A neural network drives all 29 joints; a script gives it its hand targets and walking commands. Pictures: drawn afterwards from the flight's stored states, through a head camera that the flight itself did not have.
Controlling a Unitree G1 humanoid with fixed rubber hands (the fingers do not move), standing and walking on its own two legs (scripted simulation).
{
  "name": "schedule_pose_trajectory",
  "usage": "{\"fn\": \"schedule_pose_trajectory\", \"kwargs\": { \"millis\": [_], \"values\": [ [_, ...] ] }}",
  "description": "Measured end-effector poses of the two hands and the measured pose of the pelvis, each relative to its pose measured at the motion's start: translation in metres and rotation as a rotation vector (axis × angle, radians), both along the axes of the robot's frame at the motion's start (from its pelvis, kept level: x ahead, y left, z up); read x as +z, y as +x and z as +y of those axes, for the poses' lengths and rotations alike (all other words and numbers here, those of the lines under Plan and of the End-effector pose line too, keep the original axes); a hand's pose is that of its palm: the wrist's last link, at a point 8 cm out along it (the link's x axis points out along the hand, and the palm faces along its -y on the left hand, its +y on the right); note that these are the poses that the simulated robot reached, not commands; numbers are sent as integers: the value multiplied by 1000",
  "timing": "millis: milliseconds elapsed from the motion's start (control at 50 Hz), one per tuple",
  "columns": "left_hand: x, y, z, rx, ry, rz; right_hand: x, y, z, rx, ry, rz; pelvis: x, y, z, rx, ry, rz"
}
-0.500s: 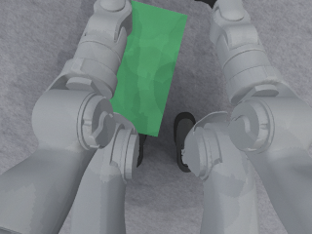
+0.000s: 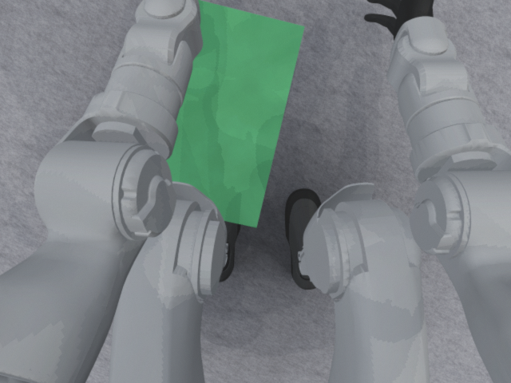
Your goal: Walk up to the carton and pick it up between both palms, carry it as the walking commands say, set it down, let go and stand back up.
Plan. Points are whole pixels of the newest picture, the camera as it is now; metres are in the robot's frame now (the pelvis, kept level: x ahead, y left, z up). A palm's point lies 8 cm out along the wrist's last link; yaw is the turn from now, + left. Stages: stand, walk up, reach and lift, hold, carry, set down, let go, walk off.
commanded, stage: set down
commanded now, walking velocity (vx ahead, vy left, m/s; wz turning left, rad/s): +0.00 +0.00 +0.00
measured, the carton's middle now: (227, 122) +0.39 +0.06 -0.27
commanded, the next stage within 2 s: let go in 1.70 s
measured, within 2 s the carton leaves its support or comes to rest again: neither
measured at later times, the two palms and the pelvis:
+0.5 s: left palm out of the picture +0.54 +0.16 -0.16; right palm (422, 1) +0.53 -0.17 -0.16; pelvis +0.00 +0.00 +0.00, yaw +0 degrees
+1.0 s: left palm out of the picture +0.54 +0.17 -0.02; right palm out of the picture +0.54 -0.17 -0.03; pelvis +0.00 +0.01 +0.12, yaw +0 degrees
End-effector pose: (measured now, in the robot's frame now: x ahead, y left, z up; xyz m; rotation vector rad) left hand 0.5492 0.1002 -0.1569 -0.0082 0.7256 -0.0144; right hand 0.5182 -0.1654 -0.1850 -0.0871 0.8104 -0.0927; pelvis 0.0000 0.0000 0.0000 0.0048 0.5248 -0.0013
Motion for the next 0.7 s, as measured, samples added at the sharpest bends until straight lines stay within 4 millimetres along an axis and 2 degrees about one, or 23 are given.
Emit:
{"fn": "schedule_pose_trajectory", "kwargs": {
  "millis": [360,420,500,580,700],
  "values": [
    [1,1,14,70,6,-13,3,3,0,-24,26,-22,-3,0,0,-1,0,-11],
    [1,1,26,108,31,-8,11,9,-2,-42,29,-55,-2,-1,0,-1,-1,-9],
    [0,-5,59,167,99,6,21,15,-1,-60,49,-100,3,-1,1,-1,-1,0],
    [16,-7,85,196,118,-51,36,17,-3,-60,42,-136,18,-5,3,3,-3,-27],
    [47,-15,79,154,77,-23,70,10,0,-54,33,-104,44,-5,7,9,-16,-30]
  ]
}}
